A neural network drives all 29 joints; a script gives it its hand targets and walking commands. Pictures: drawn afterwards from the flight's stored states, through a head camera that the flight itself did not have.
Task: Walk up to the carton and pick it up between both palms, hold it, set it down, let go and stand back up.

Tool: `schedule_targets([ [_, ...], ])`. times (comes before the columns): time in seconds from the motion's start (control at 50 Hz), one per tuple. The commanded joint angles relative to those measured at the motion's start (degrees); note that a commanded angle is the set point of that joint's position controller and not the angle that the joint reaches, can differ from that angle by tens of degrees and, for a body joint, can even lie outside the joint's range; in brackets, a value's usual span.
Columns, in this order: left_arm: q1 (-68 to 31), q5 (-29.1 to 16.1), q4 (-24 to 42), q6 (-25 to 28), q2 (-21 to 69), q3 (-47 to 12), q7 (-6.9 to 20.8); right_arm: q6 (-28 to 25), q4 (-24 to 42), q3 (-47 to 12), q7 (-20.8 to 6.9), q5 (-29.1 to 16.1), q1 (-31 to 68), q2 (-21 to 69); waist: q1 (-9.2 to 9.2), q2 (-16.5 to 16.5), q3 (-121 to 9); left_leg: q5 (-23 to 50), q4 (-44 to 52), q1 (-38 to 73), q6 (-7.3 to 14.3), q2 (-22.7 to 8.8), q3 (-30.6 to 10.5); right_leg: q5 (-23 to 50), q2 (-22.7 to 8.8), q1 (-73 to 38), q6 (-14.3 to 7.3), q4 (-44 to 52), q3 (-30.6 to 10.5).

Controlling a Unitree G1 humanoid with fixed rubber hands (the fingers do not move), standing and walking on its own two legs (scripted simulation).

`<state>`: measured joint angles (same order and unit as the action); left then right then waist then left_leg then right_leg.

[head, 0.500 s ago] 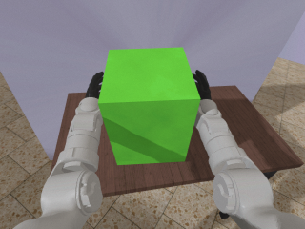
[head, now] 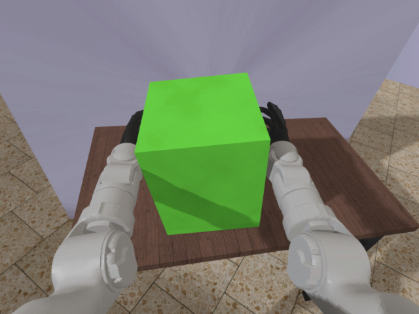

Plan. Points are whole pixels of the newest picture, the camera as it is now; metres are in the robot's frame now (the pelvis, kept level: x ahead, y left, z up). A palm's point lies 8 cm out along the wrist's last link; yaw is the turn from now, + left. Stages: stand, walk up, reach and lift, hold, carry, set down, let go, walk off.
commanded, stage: set down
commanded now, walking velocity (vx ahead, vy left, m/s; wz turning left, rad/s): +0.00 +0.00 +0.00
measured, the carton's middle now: (206, 156) +0.42 +0.01 +0.11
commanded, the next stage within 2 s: none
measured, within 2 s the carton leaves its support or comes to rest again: neither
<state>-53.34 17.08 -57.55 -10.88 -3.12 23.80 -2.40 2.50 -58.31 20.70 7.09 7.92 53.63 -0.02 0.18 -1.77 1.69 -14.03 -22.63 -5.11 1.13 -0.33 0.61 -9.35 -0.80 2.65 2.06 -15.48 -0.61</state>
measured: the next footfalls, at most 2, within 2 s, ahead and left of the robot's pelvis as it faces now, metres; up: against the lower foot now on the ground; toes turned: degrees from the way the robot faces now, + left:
none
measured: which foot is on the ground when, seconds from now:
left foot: down 0.00-1.00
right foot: down 0.00-1.00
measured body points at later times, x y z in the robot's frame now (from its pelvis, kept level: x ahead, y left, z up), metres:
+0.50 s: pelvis +0.01 +0.00 +0.00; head +0.02 +0.03 +0.45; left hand +0.45 +0.16 +0.10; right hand +0.45 -0.13 +0.13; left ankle -0.02 +0.10 -0.75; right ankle -0.01 -0.15 -0.75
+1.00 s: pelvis +0.01 +0.00 +0.00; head +0.03 +0.03 +0.45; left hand +0.45 +0.17 +0.09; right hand +0.44 -0.13 +0.11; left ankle -0.02 +0.10 -0.75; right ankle -0.01 -0.15 -0.75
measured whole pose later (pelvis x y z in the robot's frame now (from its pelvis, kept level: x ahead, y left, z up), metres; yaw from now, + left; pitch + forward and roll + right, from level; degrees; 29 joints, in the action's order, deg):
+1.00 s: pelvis +0.01 +0.00 +0.00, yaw +0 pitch +1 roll -2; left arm -53.5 17.1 -63.2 -3.6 -3.6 26.4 0.1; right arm -1.1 -52.4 28.4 5.4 16.6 47.6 4.7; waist -0.5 -1.8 1.5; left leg -14.4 -22.6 -8.9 1.2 -0.3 0.6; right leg -9.8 -0.8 6.4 2.1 -15.5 -0.5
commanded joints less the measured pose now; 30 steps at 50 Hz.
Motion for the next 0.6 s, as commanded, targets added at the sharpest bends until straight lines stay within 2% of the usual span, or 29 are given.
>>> schedule_targets([
  [0.0,-44.2,-3.4,5.8,6.0,28.4,-8.3,10.0,-3.4,5.8,-6.7,-10.1,7.3,37.9,37.7,-1.19,1.2,-29.0,21.9,4.7,-2.5,-3.9,0.8,5.4,15.3,1.9,-11.2,-0.1,-1.8,5.1],
  [0.08,-44.6,-3.4,5.8,6.7,27.6,-7.5,10.3,-3.3,5.8,-5.6,-10.2,8.6,37.0,38.3,-0.86,0.9,-29.4,22.4,4.9,-3.6,-3.9,1.1,5.7,17.4,1.8,-12.5,0.2,-2.4,4.9],
  [0.1,-44.5,-3.4,5.8,7.0,28.2,-7.7,10.3,-3.6,6.3,-6.0,-10.3,8.6,37.2,38.8,-1.20,1.1,-30.8,24.1,4.5,-3.3,-4.0,0.9,5.6,18.4,1.8,-12.4,0.1,-2.7,5.0],
  [0.18,-44.9,-3.6,5.9,8.1,28.7,-8.1,10.0,-4.1,6.2,-5.5,-10.6,9.2,36.4,39.4,-0.64,2.0,-33.0,27.4,3.6,-2.1,-4.5,0.8,5.5,20.5,1.8,-11.8,0.0,-3.1,5.0],
  [0.24,-44.1,-3.1,4.6,8.4,28.0,-6.9,10.2,-3.9,6.5,-5.7,-10.8,9.6,35.6,39.5,-1.33,1.5,-32.5,26.6,4.0,-3.3,-4.1,0.9,5.8,21.2,1.5,-12.6,0.2,-3.4,4.8],
  [0.34,-43.4,-2.7,3.9,8.8,27.6,-5.9,10.4,-3.8,7.1,-4.9,-11.0,10.7,34.9,39.5,-1.42,1.1,-32.9,25.7,4.4,-4.9,-3.8,0.9,5.9,22.3,1.3,-13.6,0.5,-4.1,4.6],
  [0.36,-44.0,-3.2,4.2,9.2,27.7,-6.3,10.4,-3.9,6.9,-4.5,-11.1,10.9,34.4,39.6,-0.96,1.2,-33.3,26.4,4.2,-4.5,-3.9,0.8,5.7,22.4,1.4,-12.9,0.5,-4.1,4.7],
  [0.46,-43.1,-3.1,4.3,10.3,28.8,-7.0,10.2,-5.0,7.4,-5.3,-11.2,11.4,33.3,40.6,-1.02,1.9,-36.1,32.2,2.4,-2.5,-4.3,0.6,5.6,25.0,1.7,-11.7,0.4,-4.9,4.9],
  [0.54,-40.9,-2.4,3.5,10.9,28.8,-6.2,10.3,-5.3,8.0,-5.9,-11.1,11.3,32.6,41.0,-1.88,2.1,-36.2,32.2,2.5,-3.9,-4.0,0.7,5.8,27.0,1.4,-12.9,0.4,-5.6,4.4],
  [0.58,-39.7,-1.9,2.0,10.5,28.2,-5.1,10.6,-5.2,8.0,-5.4,-11.3,11.7,32.0,40.3,-2.22,1.5,-34.2,30.8,2.9,-4.8,-3.8,0.6,5.9,25.7,1.3,-13.1,0.4,-5.4,4.4],
])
